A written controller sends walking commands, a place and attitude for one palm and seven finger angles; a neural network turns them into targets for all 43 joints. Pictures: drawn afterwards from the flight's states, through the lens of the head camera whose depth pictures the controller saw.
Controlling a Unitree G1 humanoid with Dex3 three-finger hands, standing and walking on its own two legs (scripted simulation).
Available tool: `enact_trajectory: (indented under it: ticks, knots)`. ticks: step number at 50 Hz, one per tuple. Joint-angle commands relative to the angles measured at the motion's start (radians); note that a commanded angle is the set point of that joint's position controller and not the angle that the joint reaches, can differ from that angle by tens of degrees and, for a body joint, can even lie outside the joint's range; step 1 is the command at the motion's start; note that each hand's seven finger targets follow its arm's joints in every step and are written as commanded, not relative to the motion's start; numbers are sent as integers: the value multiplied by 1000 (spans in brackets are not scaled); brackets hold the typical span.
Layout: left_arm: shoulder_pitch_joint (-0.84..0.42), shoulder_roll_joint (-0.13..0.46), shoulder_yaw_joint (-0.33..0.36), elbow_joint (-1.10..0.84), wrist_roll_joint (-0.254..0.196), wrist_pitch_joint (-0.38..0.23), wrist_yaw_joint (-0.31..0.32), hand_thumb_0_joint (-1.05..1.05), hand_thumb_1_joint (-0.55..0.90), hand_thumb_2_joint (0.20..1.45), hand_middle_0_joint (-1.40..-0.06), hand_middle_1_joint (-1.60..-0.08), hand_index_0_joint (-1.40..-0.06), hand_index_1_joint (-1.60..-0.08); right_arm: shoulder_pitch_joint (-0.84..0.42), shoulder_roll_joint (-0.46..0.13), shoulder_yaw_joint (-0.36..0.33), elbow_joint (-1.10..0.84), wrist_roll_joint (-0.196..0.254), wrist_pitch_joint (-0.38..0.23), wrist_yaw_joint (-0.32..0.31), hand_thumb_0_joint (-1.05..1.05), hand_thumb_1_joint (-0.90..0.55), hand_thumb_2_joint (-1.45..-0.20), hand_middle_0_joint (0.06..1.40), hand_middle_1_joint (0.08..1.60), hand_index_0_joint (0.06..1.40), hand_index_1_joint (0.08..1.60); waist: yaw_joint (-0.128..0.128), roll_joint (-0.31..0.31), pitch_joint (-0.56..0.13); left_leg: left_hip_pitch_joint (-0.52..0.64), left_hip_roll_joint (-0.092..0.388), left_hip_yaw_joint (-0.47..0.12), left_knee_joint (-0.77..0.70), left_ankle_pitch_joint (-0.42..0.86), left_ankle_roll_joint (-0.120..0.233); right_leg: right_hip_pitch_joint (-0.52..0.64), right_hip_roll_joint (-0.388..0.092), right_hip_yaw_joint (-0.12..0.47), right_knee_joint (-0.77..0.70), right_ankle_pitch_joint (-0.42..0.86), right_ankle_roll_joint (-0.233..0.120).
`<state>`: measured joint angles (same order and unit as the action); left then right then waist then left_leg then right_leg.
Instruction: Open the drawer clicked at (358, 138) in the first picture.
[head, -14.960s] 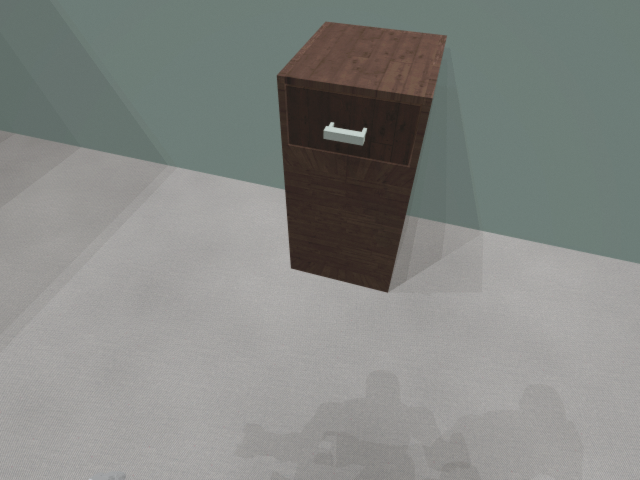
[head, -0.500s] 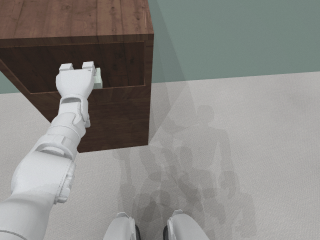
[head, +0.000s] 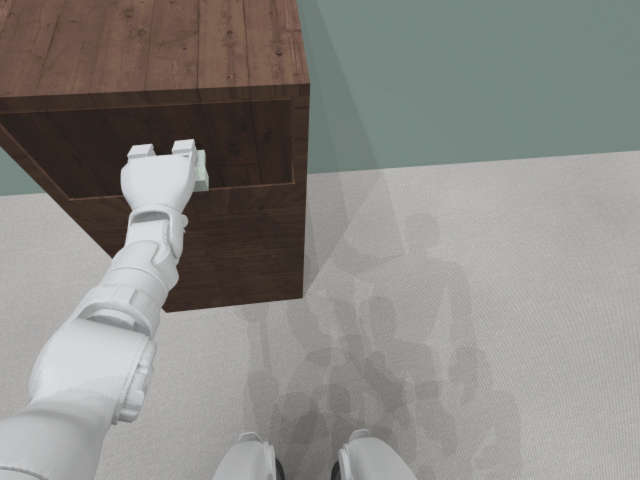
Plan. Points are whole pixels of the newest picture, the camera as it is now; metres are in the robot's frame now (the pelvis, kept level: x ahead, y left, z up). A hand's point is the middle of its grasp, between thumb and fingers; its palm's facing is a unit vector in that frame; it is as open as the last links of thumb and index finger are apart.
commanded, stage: close the thumb around the handle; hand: left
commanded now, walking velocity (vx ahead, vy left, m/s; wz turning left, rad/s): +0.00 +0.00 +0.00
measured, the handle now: (167, 169) +0.54 +0.17 +0.00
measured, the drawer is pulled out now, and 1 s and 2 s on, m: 0.00 0.04 0.17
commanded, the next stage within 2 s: pull the drawer open in 0.28 s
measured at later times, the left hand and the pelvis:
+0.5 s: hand (172, 205) +0.49 +0.17 -0.02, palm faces -0.07 -0.01 -1.00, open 6.0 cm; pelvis +0.00 +0.00 +0.00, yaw +0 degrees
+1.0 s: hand (171, 233) +0.45 +0.17 -0.02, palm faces -0.06 -0.05 -1.00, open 5.8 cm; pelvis +0.03 +0.00 +0.02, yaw -1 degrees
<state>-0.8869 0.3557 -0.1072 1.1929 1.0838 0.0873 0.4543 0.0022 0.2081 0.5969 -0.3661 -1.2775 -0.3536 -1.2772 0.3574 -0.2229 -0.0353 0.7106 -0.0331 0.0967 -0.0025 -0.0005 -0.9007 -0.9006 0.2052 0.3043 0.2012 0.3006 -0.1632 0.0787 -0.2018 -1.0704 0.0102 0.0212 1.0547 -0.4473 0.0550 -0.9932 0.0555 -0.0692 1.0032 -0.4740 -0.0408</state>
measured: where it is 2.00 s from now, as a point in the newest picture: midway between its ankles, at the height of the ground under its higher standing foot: outside the picture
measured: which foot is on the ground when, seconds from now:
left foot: down 0.00-1.00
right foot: down 0.00-1.00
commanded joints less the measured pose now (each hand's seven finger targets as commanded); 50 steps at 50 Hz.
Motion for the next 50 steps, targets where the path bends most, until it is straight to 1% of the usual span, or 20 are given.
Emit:
enact_trajectory:
  ticks: [1,4,7,9,11,13,15,19,20,27,32,34,35,37,39,44,45,47,49,50]
  knots:
    - [-399,147,20,-193,15,-44,35,0,732,828,-388,-1332,-388,-1332,159,-164,-60,-41,-4,-9,-15,0,-900,-900,200,300,200,300,-41,24,-423,409,-10,-54,-67,375,1,129,20,45,-123,344,7]
    - [-410,170,38,-204,19,-52,45,0,900,900,-400,-1350,-400,-1350,162,-168,-64,-38,-4,-10,-14,0,-900,-900,200,300,200,300,-42,21,-436,412,-9,-55,-58,389,0,123,19,45,-114,354,7]
    - [-422,162,33,-187,13,-37,56,0,900,900,-400,-1350,-400,-1350,163,-169,-64,-33,-5,-9,-11,0,-900,-900,200,300,200,300,-50,6,-428,399,-11,-56,-59,385,-1,128,19,44,-114,359,9]
    - [-420,189,49,-184,20,-27,64,0,900,900,-400,-1350,-400,-1350,166,-173,-65,-31,-3,-5,-11,0,-900,-900,200,300,200,300,-43,27,-446,412,-11,-54,-56,394,-2,123,20,43,-112,360,7]
    - [-453,169,28,-188,18,-15,70,0,900,900,-400,-1350,-400,-1350,166,-172,-65,-29,-4,-4,-11,0,-900,-900,200,300,200,300,-56,16,-445,402,-13,-51,-58,386,0,134,19,45,-117,364,11]
    - [-458,202,50,-182,12,-5,67,0,900,900,-400,-1350,-400,-1350,166,-176,-62,-29,-2,-1,-12,0,-900,-900,200,300,200,300,-51,21,-458,405,-15,-52,-59,389,-1,143,18,47,-117,368,10]
    - [-463,175,28,-188,6,0,61,0,900,900,-400,-1350,-400,-1350,165,-172,-62,-33,-1,-1,-13,0,-900,-900,200,300,200,300,-53,35,-461,417,-16,-50,-66,389,-1,147,19,46,-120,366,10]
    - [-461,175,26,-170,-5,-4,47,0,900,900,-400,-1350,-400,-1350,162,-173,-60,-34,2,-2,-16,0,-900,-900,200,300,200,300,-63,13,-440,405,-16,-50,-68,364,3,147,18,46,-130,351,13]
    - [-433,195,44,-165,-4,-6,45,0,900,900,-400,-1350,-400,-1350,160,-174,-57,-37,2,-1,-17,0,-900,-900,200,300,200,300,-46,18,-437,397,-18,-47,-73,362,2,161,18,49,-131,352,12]
    - [-264,142,43,-219,-15,-42,29,0,900,900,-400,-1350,-400,-1350,139,-165,-62,-62,3,3,-9,0,-900,-900,200,300,200,300,9,24,-461,455,-13,-46,-96,423,-6,200,22,42,-129,392,3]
    - [-176,108,36,-249,-9,-52,43,0,900,900,-400,-1350,-400,-1350,127,-161,-70,-67,3,11,-4,0,-900,-900,200,300,200,300,25,-18,-440,445,-13,-36,-105,440,-5,235,20,45,-135,433,4]
    - [-101,136,69,-250,-1,-47,53,0,900,900,-400,-1350,-400,-1350,119,-164,-73,-70,4,19,-5,0,-900,-900,200,300,200,300,45,-39,-428,446,-12,-29,-110,451,-5,254,20,46,-138,452,4]
    - [-108,95,33,-265,-5,-45,55,0,900,900,-400,-1350,-400,-1350,113,-160,-71,-73,4,19,-3,0,-900,-900,200,300,200,300,36,-32,-412,439,-14,-25,-117,439,-5,256,19,46,-146,452,5]
    - [-82,125,69,-282,-7,-44,62,0,900,900,-400,-1350,-400,-1350,107,-161,-74,-73,5,23,-3,0,-900,-900,200,300,200,300,51,-61,-420,441,-14,-25,-120,456,-4,288,17,49,-143,478,3]
    - [-36,92,50,-312,-2,-42,66,0,900,900,-400,-1350,-400,-1350,100,-154,-78,-80,5,27,-2,0,-900,-900,200,300,200,300,60,-52,-431,466,-14,-18,-124,492,-5,308,16,51,-147,523,5]
    - [73,85,59,-352,3,-33,73,0,900,900,-400,-1350,-400,-1350,69,-146,-78,-95,9,40,-4,0,-900,-900,200,300,200,300,88,-66,-404,485,-16,-11,-142,531,-7,346,12,53,-156,565,2]
    - [77,57,39,-363,-1,-31,75,0,900,900,-400,-1350,-400,-1350,58,-144,-78,-98,9,42,-2,0,-900,-900,200,300,200,300,83,-60,-389,488,-17,-6,-145,529,-6,345,12,55,-164,571,3]
    - [87,55,43,-361,2,-26,80,0,900,900,-400,-1350,-400,-1350,46,-140,-78,-98,9,43,-3,0,-900,-900,200,300,200,300,81,-83,-359,479,-17,-10,-146,516,-5,338,11,55,-166,559,2]
    - [129,68,58,-386,11,-28,86,0,900,900,-400,-1350,-400,-1350,37,-139,-80,-108,9,45,-5,0,-900,-900,200,300,200,300,100,-83,-381,488,-20,-6,-147,526,-6,358,10,57,-162,567,1]
    - [136,50,41,-399,11,-25,87,0,900,900,-400,-1350,-400,-1350,27,-137,-78,-113,9,46,-4,0,-900,-900,200,300,200,300,97,-74,-370,491,-21,-4,-148,523,-6,357,9,58,-165,573,1]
